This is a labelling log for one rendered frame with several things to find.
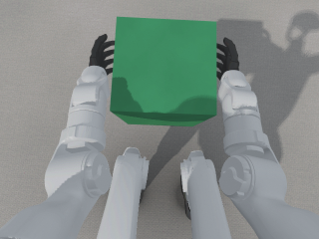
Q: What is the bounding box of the left robot upper arm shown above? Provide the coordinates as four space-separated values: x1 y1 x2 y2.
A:
0 150 112 239

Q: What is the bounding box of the right robot thigh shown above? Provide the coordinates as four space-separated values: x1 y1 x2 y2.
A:
180 156 232 239

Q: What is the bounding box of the carton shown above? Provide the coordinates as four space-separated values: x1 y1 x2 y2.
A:
110 16 217 126

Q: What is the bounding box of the right robot upper arm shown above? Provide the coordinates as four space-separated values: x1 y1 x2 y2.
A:
218 153 319 239

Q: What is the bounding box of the robot right hand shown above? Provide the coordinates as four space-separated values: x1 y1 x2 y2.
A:
216 37 239 80

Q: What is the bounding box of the robot left hand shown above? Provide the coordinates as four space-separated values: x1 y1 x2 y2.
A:
89 34 115 75

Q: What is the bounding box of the left robot thigh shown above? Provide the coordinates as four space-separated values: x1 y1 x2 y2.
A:
97 152 150 239

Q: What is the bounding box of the left robot forearm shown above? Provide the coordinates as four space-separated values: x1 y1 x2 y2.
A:
44 66 111 189

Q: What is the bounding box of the robot thigh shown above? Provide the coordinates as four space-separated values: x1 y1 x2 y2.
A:
180 156 232 239
97 152 150 239

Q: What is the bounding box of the right robot forearm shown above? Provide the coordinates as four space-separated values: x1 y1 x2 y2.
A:
216 70 281 167

